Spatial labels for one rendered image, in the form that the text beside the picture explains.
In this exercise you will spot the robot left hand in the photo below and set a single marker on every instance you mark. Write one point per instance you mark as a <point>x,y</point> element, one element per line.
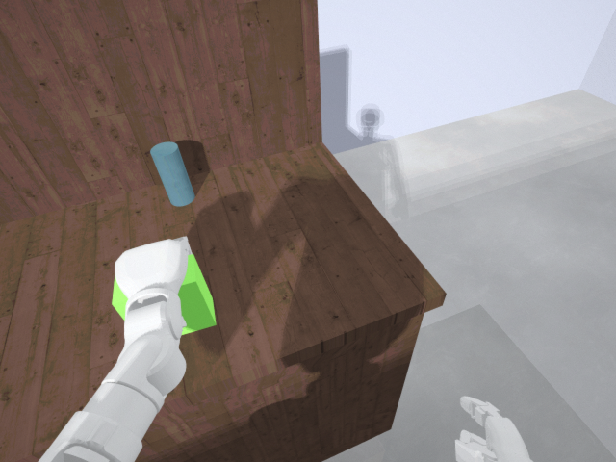
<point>161,264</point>

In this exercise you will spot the left robot forearm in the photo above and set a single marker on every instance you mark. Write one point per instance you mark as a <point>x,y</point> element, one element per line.
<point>111,426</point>

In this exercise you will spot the robot right hand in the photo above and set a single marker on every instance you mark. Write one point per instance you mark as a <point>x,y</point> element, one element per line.
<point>502,436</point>

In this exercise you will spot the table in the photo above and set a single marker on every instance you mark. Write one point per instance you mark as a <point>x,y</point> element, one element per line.
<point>318,301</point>

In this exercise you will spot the sponge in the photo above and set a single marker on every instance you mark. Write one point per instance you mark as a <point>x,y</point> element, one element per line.
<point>197,305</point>

